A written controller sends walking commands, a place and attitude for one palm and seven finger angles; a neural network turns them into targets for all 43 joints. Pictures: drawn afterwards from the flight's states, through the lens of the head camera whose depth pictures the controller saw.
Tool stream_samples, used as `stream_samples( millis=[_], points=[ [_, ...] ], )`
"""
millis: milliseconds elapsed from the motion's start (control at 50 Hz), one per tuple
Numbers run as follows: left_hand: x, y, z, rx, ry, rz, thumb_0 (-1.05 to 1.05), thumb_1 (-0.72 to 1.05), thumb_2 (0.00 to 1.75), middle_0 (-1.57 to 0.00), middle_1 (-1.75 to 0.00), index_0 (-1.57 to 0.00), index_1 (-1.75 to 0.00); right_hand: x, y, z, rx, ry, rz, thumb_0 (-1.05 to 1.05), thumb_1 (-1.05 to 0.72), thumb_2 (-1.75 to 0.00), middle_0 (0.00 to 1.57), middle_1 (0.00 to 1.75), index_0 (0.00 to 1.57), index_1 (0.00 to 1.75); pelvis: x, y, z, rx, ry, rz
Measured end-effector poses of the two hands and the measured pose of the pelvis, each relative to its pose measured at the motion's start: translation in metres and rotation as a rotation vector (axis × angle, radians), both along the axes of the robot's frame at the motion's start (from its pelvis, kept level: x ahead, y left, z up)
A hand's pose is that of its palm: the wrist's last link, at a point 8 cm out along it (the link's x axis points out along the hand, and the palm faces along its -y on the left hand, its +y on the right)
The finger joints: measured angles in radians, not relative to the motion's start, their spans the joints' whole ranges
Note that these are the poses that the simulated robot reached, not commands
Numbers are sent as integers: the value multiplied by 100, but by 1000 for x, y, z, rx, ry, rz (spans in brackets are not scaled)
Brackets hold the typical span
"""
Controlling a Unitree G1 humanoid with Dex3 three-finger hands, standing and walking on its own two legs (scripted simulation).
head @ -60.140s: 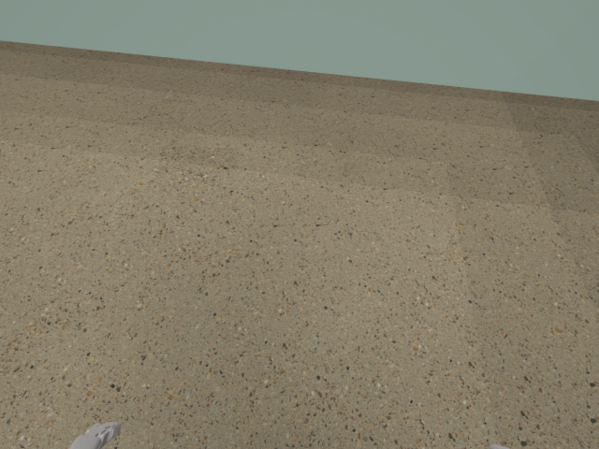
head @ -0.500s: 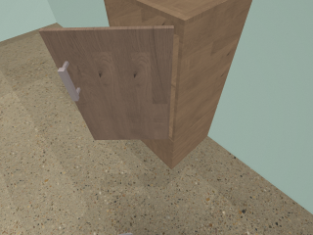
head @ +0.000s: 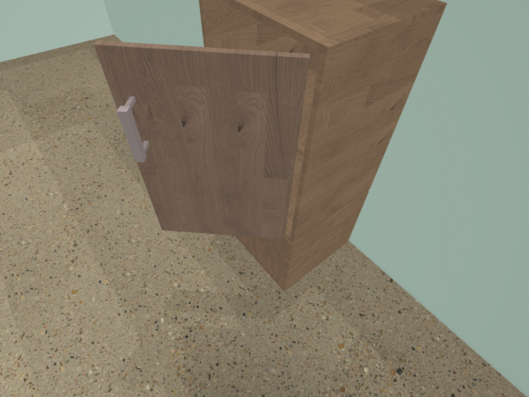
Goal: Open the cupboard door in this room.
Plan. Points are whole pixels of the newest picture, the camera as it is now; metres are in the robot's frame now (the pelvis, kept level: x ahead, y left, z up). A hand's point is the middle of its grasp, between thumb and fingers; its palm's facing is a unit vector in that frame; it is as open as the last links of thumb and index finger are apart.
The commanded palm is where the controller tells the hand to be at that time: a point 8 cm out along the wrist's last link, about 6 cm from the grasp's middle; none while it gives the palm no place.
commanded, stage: look again from close up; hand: left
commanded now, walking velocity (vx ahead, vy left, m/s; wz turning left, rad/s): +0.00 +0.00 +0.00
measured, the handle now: (136, 130) +0.61 +0.33 +0.04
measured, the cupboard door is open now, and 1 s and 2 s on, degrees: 47 47 47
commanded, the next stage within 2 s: shuffle to correct the standing spot in 0.50 s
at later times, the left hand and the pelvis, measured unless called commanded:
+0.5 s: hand out of the picture +0.04 +0.20 -0.18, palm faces +0.02 -0.98 -0.22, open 7.4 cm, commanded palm none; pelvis +0.01 +0.01 -0.01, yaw +0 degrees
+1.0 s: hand out of the picture +0.01 +0.23 -0.20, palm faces +0.05 -0.98 -0.21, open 7.4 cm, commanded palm none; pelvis +0.03 +0.05 -0.02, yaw -1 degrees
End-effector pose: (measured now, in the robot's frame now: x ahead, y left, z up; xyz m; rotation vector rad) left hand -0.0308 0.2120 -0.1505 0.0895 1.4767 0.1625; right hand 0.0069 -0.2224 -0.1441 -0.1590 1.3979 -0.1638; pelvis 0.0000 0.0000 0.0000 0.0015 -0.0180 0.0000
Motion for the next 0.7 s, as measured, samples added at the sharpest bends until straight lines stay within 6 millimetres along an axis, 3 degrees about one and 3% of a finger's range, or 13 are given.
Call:
stream_samples(
  millis=[140, 300, 460, 700],
  points=[
    [4, 2, -1, 17, -25, -41, 1, 90, 89, -20, -30, -20, -30, -4, 5, -7, 20, -18, 2, 1, -92, -90, 20, 29, 20, 30, 0, 6, -6, -16, 12, 1],
    [39, 22, 1, 58, -116, -52, 1, 90, 89, -20, -30, -20, -30, -3, 18, -13, 36, -34, 10, 1, -93, -90, 20, 29, 20, 30, 7, 13, -9, -1, 4, 2],
    [64, 31, 3, 66, -175, -67, 0, 90, 89, -19, -30, -20, -30, 3, 17, -9, 23, -44, 15, 2, -93, -90, 20, 29, 20, 30, 9, 14, -8, 5, 2, -1],
    [54, 29, -3, 41, -130, -54, 0, 90, 89, -20, -30, -20, -30, 16, 12, -3, -1, -49, 28, 1, -91, -90, 20, 29, 20, 30, 11, 15, -7, 3, 6, -3]
  ],
)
